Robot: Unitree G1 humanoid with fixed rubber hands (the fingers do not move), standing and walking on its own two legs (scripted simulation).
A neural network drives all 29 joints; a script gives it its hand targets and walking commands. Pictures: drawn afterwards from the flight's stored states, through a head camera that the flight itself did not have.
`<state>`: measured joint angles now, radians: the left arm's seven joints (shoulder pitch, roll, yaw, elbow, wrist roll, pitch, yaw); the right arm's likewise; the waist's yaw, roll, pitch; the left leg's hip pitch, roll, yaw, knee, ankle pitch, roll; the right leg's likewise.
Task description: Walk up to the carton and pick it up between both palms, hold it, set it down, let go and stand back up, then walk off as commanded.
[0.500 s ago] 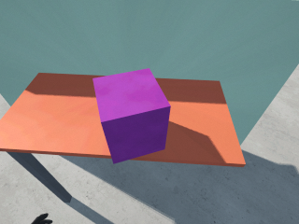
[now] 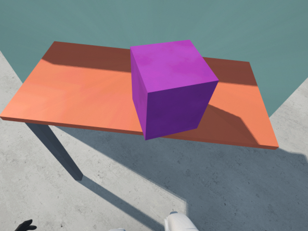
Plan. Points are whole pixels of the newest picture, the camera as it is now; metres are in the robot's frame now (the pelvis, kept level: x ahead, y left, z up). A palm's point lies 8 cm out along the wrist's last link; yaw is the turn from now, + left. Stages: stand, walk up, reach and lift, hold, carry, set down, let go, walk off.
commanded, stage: walk up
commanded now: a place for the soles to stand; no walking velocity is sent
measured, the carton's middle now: (166, 91) +0.49 -0.03 +0.07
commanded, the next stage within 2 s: none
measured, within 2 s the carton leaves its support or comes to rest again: neither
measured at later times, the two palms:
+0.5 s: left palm (29, 222) +0.16 +0.29 -0.06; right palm out of the picture +0.06 -0.33 -0.08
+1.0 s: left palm out of the picture +0.14 +0.27 -0.07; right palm out of the picture +0.07 -0.36 -0.08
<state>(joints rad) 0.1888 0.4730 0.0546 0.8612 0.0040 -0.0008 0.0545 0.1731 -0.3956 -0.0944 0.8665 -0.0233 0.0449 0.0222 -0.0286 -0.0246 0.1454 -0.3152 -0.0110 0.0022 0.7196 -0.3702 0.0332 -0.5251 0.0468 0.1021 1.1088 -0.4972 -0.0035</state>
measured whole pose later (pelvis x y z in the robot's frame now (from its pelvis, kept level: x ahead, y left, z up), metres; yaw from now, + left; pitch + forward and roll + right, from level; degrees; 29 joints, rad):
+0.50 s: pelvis +0.00 -0.01 +0.02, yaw -4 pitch -2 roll +0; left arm 0.09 0.42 0.03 0.92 0.02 -0.01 -0.03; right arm 0.15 -0.41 -0.03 0.96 -0.01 -0.05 0.00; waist -0.03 0.00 0.03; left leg -0.20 0.01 0.07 0.49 -0.26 0.01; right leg -0.18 0.03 0.03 0.51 -0.29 -0.02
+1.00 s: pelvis +0.00 -0.03 +0.03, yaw -5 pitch -2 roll +0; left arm 0.11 0.39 0.03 1.01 0.01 -0.01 -0.01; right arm 0.11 -0.40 -0.01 1.07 -0.02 -0.04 -0.01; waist -0.02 0.00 0.01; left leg -0.14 0.05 0.06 0.38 -0.21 -0.03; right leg -0.12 0.06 0.03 0.39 -0.24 -0.06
